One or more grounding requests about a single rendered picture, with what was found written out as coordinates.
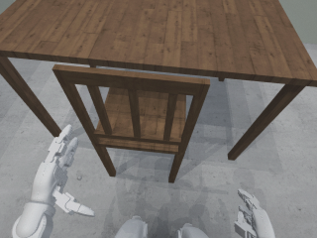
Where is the chair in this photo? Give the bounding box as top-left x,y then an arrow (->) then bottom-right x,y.
52,64 -> 211,183

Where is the table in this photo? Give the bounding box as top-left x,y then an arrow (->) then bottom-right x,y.
0,0 -> 317,161

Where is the robot right hand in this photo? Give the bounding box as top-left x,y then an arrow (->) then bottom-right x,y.
234,188 -> 275,238

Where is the robot left forearm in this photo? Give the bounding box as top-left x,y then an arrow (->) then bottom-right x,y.
11,201 -> 56,238

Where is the robot left thigh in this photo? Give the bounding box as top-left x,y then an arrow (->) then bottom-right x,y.
114,219 -> 148,238

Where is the robot left hand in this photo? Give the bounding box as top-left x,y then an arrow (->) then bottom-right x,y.
30,124 -> 95,217

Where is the robot right shin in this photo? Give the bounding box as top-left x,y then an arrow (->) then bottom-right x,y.
181,223 -> 193,229

